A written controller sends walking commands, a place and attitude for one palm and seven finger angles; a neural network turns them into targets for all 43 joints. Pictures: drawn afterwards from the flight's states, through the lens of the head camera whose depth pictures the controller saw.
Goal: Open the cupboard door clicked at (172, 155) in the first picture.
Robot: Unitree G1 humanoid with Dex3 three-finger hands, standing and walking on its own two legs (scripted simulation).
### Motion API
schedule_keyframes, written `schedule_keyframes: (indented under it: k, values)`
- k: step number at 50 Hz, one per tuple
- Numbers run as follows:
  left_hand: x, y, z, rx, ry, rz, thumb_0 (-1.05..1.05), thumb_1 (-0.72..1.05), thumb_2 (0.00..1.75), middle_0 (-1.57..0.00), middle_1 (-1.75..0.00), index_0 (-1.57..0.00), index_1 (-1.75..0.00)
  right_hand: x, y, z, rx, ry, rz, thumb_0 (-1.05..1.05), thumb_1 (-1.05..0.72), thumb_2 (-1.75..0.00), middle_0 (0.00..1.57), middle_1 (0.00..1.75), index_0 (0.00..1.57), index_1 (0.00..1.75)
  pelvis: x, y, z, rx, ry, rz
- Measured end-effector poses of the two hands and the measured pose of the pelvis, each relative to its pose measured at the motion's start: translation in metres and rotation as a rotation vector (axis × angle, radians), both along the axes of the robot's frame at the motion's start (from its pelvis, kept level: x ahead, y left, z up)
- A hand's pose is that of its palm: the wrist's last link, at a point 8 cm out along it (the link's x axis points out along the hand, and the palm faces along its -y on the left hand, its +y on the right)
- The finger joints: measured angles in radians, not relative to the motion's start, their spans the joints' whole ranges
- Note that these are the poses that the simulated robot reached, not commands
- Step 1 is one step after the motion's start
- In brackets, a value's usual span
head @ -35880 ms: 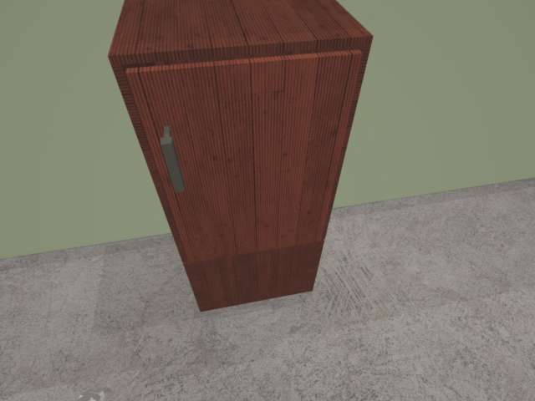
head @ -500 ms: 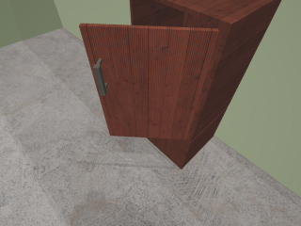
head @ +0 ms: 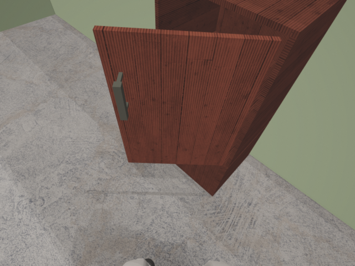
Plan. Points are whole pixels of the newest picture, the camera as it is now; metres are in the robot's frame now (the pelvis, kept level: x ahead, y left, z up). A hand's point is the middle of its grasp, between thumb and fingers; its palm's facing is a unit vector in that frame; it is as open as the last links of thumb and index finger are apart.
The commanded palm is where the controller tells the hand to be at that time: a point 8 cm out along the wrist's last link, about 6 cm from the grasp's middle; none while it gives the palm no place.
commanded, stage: come to a stop and stand still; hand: left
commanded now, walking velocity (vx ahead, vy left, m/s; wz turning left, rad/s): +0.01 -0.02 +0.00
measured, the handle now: (122, 97) +0.51 +0.19 +0.05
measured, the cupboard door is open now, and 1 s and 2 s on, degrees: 43 43 43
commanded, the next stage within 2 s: look again from close up in 0.76 s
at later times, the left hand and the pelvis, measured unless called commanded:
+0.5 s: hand out of the picture -0.01 +0.13 -0.18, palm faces +0.10 -0.98 -0.18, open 7.3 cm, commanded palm none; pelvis -0.02 -0.04 +0.00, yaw +2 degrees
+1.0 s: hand out of the picture -0.01 +0.15 -0.17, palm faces +0.05 -0.98 -0.20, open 7.4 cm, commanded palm none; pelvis -0.02 -0.03 +0.00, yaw +1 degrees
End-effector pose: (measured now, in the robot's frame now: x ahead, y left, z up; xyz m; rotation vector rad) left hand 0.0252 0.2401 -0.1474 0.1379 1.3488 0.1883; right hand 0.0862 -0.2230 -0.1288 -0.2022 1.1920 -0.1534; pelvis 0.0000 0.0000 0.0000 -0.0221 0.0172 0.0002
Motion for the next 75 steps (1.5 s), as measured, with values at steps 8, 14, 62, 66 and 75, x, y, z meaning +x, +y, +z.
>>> schedule_keyframes:
  k: [8,14,62,66,75]
  values:
    - [0.018,-0.022,0.011,0.056,-0.135,-0.033,0.00,0.91,0.90,-0.20,-0.30,-0.19,-0.30,-0.046,-0.034,-0.024,0.044,0.070,-0.050,0.00,-0.92,-0.89,0.20,0.30,0.20,0.30,-0.015,-0.026,-0.010,0.029,-0.013,0.011]
    - [-0.001,-0.047,0.011,0.021,-0.113,-0.010,0.00,0.92,0.90,-0.20,-0.30,-0.20,-0.30,-0.081,-0.041,-0.019,0.059,0.155,-0.060,0.00,-0.92,-0.89,0.20,0.30,0.20,0.30,-0.016,-0.036,-0.003,0.017,-0.020,0.031]
    - [-0.036,-0.046,0.008,-0.014,-0.007,-0.012,0.01,0.91,0.90,-0.20,-0.30,-0.20,-0.30,-0.084,-0.029,-0.011,0.047,0.152,0.003,0.01,-0.92,-0.89,0.20,0.30,0.20,0.30,-0.013,-0.029,0.004,0.026,-0.036,0.019]
    - [-0.036,-0.046,0.007,-0.016,0.005,-0.011,0.01,0.91,0.90,-0.20,-0.30,-0.20,-0.30,-0.079,-0.030,-0.010,0.043,0.151,0.004,0.01,-0.92,-0.89,0.20,0.30,0.20,0.30,-0.010,-0.029,0.005,0.026,-0.035,0.017]
    - [-0.028,-0.045,0.012,-0.015,-0.032,0.040,0.01,0.91,0.90,-0.20,-0.30,-0.20,-0.30,-0.068,-0.033,-0.008,0.034,0.117,-0.003,0.01,-0.93,-0.89,0.20,0.30,0.20,0.30,-0.006,-0.028,0.004,0.018,-0.033,0.015]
